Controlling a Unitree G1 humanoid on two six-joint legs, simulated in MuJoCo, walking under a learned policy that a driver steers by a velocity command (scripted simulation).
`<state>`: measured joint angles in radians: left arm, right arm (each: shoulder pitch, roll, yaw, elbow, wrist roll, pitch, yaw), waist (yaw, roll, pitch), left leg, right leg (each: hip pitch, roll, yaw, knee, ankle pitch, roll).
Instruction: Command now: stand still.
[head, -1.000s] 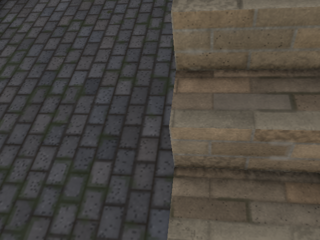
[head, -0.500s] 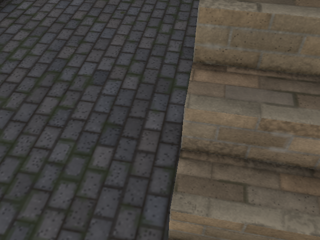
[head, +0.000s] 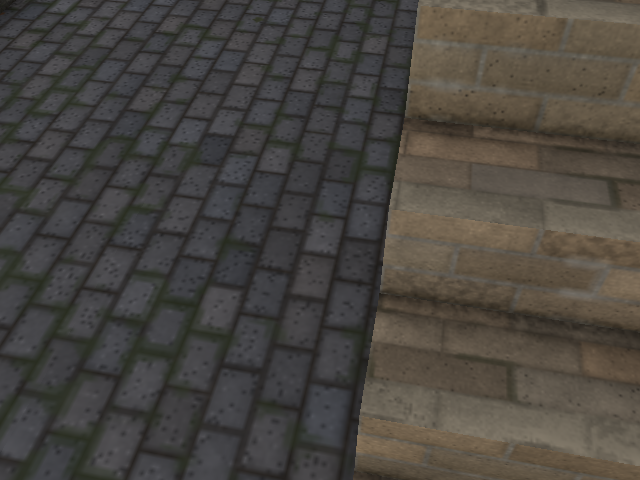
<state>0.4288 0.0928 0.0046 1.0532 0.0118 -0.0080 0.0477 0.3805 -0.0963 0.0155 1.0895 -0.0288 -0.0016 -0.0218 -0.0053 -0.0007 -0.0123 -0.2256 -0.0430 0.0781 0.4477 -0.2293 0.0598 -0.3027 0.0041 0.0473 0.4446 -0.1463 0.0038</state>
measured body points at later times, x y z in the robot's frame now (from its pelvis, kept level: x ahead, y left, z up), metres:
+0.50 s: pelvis +0.03 +0.02 +0.00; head +0.03 +0.03 +0.45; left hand -0.01 +0.21 -0.16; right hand +0.00 -0.17 -0.16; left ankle +0.01 +0.08 -0.74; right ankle +0.06 -0.13 -0.74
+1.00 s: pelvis +0.05 +0.02 +0.00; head +0.04 +0.04 +0.45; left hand +0.00 +0.24 -0.16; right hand -0.02 -0.19 -0.15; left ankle +0.01 +0.08 -0.74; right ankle -0.01 -0.10 -0.60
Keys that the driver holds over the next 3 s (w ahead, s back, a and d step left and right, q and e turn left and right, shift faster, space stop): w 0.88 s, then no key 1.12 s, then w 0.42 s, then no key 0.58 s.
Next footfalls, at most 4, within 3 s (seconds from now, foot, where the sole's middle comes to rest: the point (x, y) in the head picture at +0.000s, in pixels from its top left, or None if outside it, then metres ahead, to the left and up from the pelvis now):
1.44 right None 0.29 -0.25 -0.57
1.86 left None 0.28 -0.03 -0.57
2.72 left None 0.35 -0.05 -0.57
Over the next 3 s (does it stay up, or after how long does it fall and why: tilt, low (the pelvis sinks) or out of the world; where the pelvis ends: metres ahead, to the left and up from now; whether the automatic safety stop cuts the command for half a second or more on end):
stays up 0.40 -0.12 0.21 its command is cut before an obstacle from the start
